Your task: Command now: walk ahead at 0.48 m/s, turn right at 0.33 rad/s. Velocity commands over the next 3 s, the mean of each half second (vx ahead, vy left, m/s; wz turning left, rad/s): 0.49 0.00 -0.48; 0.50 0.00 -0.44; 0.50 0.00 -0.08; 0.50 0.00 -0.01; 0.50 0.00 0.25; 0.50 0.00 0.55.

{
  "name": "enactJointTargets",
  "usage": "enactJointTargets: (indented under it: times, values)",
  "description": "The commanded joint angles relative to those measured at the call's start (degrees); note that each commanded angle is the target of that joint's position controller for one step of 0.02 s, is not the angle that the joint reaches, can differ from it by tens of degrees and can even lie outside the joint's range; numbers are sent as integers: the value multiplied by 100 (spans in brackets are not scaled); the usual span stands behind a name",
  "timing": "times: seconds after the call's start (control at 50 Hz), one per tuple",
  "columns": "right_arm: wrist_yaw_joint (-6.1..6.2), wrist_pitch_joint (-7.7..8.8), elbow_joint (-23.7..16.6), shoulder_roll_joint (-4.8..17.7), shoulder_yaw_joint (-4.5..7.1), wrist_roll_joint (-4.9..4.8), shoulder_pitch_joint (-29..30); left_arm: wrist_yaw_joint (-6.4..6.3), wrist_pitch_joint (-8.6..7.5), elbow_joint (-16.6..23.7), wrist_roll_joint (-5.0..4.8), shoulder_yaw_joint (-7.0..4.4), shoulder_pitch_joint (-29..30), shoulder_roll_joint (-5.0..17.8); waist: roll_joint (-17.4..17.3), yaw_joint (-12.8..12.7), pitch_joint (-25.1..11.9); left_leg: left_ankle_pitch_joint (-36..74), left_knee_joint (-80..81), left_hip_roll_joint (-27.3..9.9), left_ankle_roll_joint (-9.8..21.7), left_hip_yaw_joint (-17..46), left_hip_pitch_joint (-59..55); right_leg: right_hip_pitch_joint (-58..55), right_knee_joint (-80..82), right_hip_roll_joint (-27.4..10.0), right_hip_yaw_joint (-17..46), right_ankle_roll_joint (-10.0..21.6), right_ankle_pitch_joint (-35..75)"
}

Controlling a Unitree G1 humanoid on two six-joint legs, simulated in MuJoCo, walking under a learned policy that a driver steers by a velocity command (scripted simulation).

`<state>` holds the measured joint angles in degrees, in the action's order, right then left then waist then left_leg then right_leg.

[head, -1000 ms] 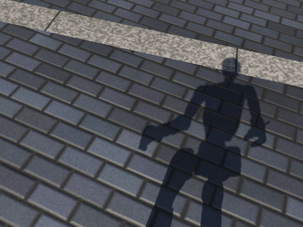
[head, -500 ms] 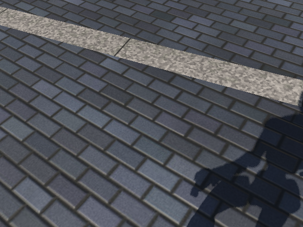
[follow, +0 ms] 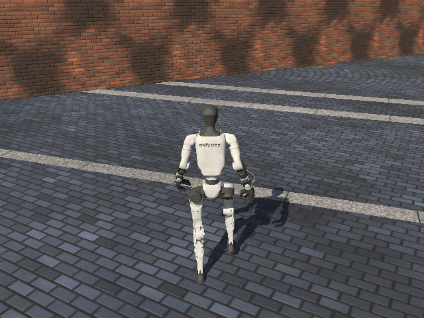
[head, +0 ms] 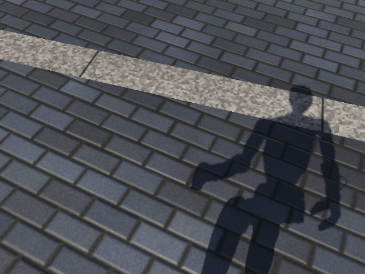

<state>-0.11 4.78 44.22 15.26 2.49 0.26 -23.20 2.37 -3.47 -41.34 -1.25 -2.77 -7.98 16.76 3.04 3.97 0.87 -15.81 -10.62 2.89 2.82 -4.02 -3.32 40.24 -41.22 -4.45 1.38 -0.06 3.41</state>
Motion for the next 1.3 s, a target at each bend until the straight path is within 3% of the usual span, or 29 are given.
enactJointTargets:
  times: [0.02, 0.1, 0.16, 0.18, 0.2, 0.22, 0.24, 0.26, 0.3, 0.36, 0.46, 0.56, 0.62, 0.64, 0.66, 0.68, 0.7, 0.74, 0.78, 0.92, 1.04, 1.08, 1.12, 1.14, 1.16, 1.18, 1.2, 1.24, 1.3]
  values:
    - [50, 67, -169, 976, 255, -49, -4, 114, -114, 665, -24, 35, 945, 148, -598, 113, 617, 1856, 473, -1576, 636, 208, 437, -85, 615, 133, -125, 135, 357]
    - [122, -82, -82, 1152, 305, -63, 25, 248, -131, 855, 7, -36, 973, 331, -763, -116, 277, 4618, -467, -1736, 431, -117, -402, -490, 868, 529, -520, 519, -517]
    - [259, -218, -209, 1313, 320, -36, 142, 118, -38, 524, -20, -396, -910, 1017, -804, -1181, -961, 6015, -3408, -1471, 55, -439, 457, -3376, 1062, 892, -473, 1031, -683]
    - [213, -112, -478, 745, 129, 118, -363, 16, 12, 468, 41, -549, -1593, 1642, 458, -1016, -1822, 2343, -5722, -808, -291, -387, 2872, -5937, 862, -633, 1985, 1879, -773]
    - [92, 105, -496, 549, -17, 105, -478, 9, -14, 509, -45, -484, -1581, 1482, 797, -898, -2753, -1699, -7079, 142, -425, 727, 4174, -6875, 1900, -1545, 4736, 2645, -1831]
    - [-6, 256, -665, 1040, 129, -158, 272, -20, -8, 493, 7, -392, -1499, 1128, 334, -1154, -2140, -1334, -7263, -246, -325, 1240, 4790, -6468, 2256, -1324, 4152, 2243, -2256]
    - [-28, 341, -846, 1031, 93, -253, 707, -47, -16, 504, 12, -350, -1192, 991, -2, -1024, -1276, -855, -6864, -501, -234, 1114, 4893, -5528, 2382, -1105, 3349, 1993, -2084]
    - [8, 373, -867, 959, 84, -143, 863, -59, -23, 563, 23, -307, -814, 888, -459, -735, -683, -551, -6283, -711, -244, 1023, 4694, -4507, 2507, -858, 2793, 1841, -1514]
    - [46, 258, -837, 982, 143, 20, 710, -90, -38, 720, 126, -247, -369, 708, -236, -326, -301, -246, -5747, -926, -364, 999, 3984, -3274, 2789, -502, 2213, 1787, -638]
    - [82, 97, -838, 778, 93, 105, 641, -154, -78, 631, 78, -275, -351, 782, -109, -195, -145, 38, -5048, -941, -653, 784, 3725, -2417, 2953, -309, 1679, 1837, 38]
    - [46, 153, -1120, 467, -36, 68, 1894, -274, 7, 413, -9, -333, -790, 966, 13, -702, -33, 2009, -2737, -518, -776, 623, 3153, -2019, 2739, 175, 1221, 1353, -557]
    - [-65, 250, -1216, 824, 116, -82, 2180, -315, 107, 265, -49, -340, -1145, 942, 257, -724, -150, 1634, -1843, -354, -589, 965, 2872, -2948, 2029, -206, 2142, 1148, -1192]
    - [-20, 320, -1024, 1108, 304, -35, 1146, -287, 127, 322, 14, -245, -1071, 618, 276, -128, -629, 1131, -1512, -597, -101, 990, 1241, -2791, 794, 108, 2087, 784, -1019]
    - [37, 312, -983, 1418, 387, 43, 332, -262, 103, 416, 124, -101, -1224, 203, -528, 134, -1458, 740, -1563, -1657, 260, 2017, -197, -2115, -874, 526, 1514, 549, -2096]
    - [-21, 219, -745, 1770, 484, 93, -9, -257, 49, 620, -93, -40, -1879, 95, -2526, -211, -1921, -964, -862, -2731, 1099, 4779, -1530, -153, -2556, 1083, 854, 257, -3861]
    - [-51, 195, -882, 1180, 368, -2, 193, -293, 72, 451, -147, -159, -1742, 725, -1642, -59, -1408, -2030, -622, -2662, 955, 4884, -1217, 424, -3239, 618, 991, 153, -3491]
    - [-21, 159, -904, 910, 292, -24, 400, -294, 109, 526, -97, -241, -1146, 965, -1121, 78, -757, -1623, -605, -2424, 728, 3904, -627, 560, -3387, 462, 833, 97, -2943]
    - [-21, 121, -841, 680, 203, 51, 751, -289, 133, 636, 36, -243, -660, 770, -614, -50, -121, -49, -418, -1869, 593, 2614, 400, 265, -2992, 166, 699, 44, -2292]
    - [-28, 168, -713, 600, 178, 64, 800, -238, 156, 636, -30, -206, -798, 523, -1008, -239, -36, 513, -160, -1670, 677, 2038, 861, -140, -2671, 19, 608, 10, -2104]
    - [-45, 147, -283, 954, 280, -85, 672, -109, 65, 780, 75, -21, 60, 132, -697, -158, 118, 1756, 207, -1590, 881, 948, 813, -205, -447, -71, 194, -42, -903]
    - [-31, -7, 131, 1205, 330, -211, 166, 15, -38, 1042, 3, -18, 927, 247, -785, 29, 305, 2036, 55, -1803, 708, 717, 377, -716, 798, 136, -104, 190, -699]
    - [-5, -71, 203, 1293, 352, -241, 212, 23, -49, 1019, 30, -93, 710, 409, -851, -217, 150, 2988, -368, -1847, 588, 623, 166, -1238, 1063, 297, -236, 387, -981]
    - [38, -112, 225, 1171, 284, -224, 257, -50, -26, 594, 81, -329, -669, 806, -726, -949, -721, 4089, -2047, -1422, 290, 151, 685, -3360, 1311, 529, -420, 685, -753]
    - [55, -89, 53, 839, 132, -36, 255, -142, 24, 413, 124, -460, -1718, 1266, 49, -1318, -1554, 2229, -3937, -1095, 39, -53, 1974, -5098, 1138, -634, 944, 1059, -587]
    - [18, 20, -65, 261, -42, -43, -374, -127, 26, 399, 143, -465, -1705, 1616, 1359, -821, -2147, -1695, -5668, -83, -251, 372, 3919, -6301, 1975, -1772, 3724, 1928, -1958]
    - [-22, 110, 1, 900, 107, -176, 33, -113, 1, 416, 73, -344, -1621, 1079, 715, -1068, -1832, -1743, -6269, -368, -208, 1004, 4554, -6004, 2347, -1677, 3875, 1827, -2681]
    - [-51, 162, -168, 1066, 164, -283, 493, -105, -33, 416, 56, -263, -1266, 881, 563, -973, -1026, -1204, -6237, -631, -130, 877, 4877, -5344, 2439, -1483, 3027, 1618, -2422]
    - [-7, 161, -175, 944, 167, -121, 786, -67, -75, 433, 118, -182, -679, 615, 66, -627, -366, -330, -5667, -1004, -172, 766, 4461, -4043, 2694, -1027, 2003, 1424, -1222]
    - [-25, 3, -71, 669, 130, -94, 503, -64, -184, 352, 137, -170, -502, 515, 147, -288, -278, 78, -5282, -1150, -318, 780, 3846, -3276, 3123, -842, 1366, 1508, -307]
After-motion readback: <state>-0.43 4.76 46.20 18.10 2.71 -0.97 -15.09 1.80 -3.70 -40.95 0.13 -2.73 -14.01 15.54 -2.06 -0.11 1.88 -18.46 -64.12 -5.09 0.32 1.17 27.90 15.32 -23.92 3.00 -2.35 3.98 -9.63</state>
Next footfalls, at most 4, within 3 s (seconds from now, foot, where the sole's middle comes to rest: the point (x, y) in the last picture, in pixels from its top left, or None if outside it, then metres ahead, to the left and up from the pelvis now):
0.16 right None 0.28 -0.12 -0.78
0.62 left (164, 245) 0.59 0.03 -0.78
1.12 right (251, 212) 0.71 -0.33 -0.78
1.66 left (228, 138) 1.09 -0.29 -0.78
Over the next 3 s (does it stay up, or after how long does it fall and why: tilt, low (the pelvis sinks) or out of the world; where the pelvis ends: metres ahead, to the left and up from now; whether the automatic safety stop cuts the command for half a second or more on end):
stays up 1.52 -0.59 0.00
